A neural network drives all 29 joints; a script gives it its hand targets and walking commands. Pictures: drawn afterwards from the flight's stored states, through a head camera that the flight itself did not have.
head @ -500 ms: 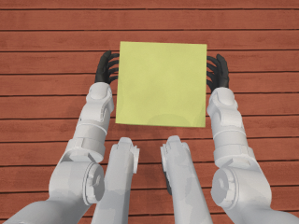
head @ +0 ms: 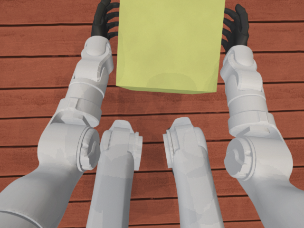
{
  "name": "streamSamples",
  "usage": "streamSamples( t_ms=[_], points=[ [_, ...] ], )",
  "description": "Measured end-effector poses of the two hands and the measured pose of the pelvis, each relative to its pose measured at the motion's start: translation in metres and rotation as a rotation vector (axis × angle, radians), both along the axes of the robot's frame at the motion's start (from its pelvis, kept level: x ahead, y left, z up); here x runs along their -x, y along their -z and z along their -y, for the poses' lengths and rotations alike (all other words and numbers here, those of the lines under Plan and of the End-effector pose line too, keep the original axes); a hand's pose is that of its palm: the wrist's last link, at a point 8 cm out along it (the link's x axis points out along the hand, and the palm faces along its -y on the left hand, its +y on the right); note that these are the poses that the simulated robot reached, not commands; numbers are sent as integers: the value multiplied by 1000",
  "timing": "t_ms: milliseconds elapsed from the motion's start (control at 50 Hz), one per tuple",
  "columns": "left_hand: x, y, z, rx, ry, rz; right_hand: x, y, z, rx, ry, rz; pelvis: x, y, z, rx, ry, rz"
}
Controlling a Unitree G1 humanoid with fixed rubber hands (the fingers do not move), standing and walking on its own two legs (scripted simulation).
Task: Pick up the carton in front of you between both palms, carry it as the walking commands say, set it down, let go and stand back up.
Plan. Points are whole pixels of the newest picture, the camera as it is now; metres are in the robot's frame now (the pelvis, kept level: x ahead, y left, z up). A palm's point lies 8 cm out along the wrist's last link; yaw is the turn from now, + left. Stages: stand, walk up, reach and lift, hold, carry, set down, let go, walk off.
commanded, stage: set down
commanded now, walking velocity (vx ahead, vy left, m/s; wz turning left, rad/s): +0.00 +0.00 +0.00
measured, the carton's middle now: (165, 53) +0.49 -0.05 -0.23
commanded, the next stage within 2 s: none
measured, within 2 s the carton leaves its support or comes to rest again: rests again in 1.20 s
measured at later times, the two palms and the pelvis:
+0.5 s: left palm (101, 41) +0.51 +0.11 -0.19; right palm (224, 49) +0.48 -0.19 -0.18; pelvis +0.00 +0.00 -0.03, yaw +0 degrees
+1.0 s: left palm (102, 38) +0.52 +0.11 -0.19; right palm (226, 50) +0.48 -0.20 -0.19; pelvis -0.01 +0.00 -0.04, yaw -1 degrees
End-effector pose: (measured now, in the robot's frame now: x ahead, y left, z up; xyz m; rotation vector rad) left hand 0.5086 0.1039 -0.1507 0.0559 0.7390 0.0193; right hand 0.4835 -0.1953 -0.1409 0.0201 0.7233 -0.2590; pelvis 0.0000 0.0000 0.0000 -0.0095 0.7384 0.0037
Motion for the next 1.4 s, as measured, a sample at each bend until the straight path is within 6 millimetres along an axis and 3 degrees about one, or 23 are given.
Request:
streamSamples(
  t_ms=[140, 440, 640, 1160, 1320, 1400],
  points=[
    [-3, 26, -1, -8, 2, -18, 0, 31, -1, -12, 2, -17, 1, 20, 3, -9, 1, 59],
    [2, 35, -10, -13, -4, -48, 0, 37, -10, 0, -20, -47, 1, 28, 1, 0, 3, 75],
    [-4, 35, -2, -8, 27, -36, 3, 45, -3, -4, -21, -57, 2, 35, -3, 6, 1, 107],
    [-12, 42, -8, 5, 90, -11, -3, 51, 3, -8, -97, -33, 11, 44, -1, 6, 4, 167],
    [3, 76, -40, -46, 22, -46, 17, 80, 28, 26, -26, -76, 9, 45, -1, 3, 6, 163],
    [-1, 76, -54, -49, 9, -12, 16, 83, 38, 26, -20, -49, 8, 46, -1, -1, 8, 146]
  ],
)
